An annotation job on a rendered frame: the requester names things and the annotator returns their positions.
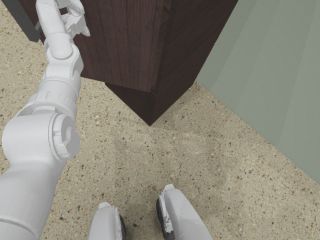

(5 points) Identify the robot right shin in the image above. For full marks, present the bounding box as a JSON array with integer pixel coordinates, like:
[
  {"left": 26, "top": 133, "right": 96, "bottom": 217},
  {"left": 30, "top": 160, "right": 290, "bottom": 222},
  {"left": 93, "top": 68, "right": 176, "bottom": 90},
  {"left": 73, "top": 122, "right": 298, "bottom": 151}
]
[{"left": 162, "top": 184, "right": 174, "bottom": 232}]

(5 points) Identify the robot left hand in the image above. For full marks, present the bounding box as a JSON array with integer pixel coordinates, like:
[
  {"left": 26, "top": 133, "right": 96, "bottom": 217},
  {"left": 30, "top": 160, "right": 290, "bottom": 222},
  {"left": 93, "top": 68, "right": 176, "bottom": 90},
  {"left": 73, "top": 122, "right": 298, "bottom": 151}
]
[{"left": 35, "top": 0, "right": 91, "bottom": 39}]

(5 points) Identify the handle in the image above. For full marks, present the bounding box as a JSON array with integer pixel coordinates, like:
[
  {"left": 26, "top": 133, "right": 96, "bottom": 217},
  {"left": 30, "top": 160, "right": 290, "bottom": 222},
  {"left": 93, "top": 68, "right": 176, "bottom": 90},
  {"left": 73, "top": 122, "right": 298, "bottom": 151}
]
[{"left": 1, "top": 0, "right": 42, "bottom": 43}]

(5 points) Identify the robot left upper arm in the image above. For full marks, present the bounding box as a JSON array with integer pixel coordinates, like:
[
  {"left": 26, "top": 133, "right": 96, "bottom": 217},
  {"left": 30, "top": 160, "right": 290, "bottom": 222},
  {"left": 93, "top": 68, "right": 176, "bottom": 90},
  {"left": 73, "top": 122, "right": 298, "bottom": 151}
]
[{"left": 0, "top": 112, "right": 81, "bottom": 240}]

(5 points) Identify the robot left thigh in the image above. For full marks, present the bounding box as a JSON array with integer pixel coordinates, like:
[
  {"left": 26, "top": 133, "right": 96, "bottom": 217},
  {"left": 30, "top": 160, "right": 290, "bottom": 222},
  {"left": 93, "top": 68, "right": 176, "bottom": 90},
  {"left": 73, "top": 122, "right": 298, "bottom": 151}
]
[{"left": 87, "top": 206, "right": 122, "bottom": 240}]

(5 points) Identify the robot left forearm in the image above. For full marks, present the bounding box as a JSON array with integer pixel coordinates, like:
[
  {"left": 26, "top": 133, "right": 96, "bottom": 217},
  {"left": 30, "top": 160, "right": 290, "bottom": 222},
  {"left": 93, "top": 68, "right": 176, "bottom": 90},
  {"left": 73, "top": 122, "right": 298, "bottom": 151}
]
[{"left": 2, "top": 33, "right": 84, "bottom": 158}]

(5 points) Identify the cupboard door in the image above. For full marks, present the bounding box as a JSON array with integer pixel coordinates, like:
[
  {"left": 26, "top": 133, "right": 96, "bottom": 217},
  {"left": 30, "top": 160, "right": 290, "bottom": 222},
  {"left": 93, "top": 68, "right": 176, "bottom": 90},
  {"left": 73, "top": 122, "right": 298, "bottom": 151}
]
[{"left": 18, "top": 0, "right": 164, "bottom": 93}]

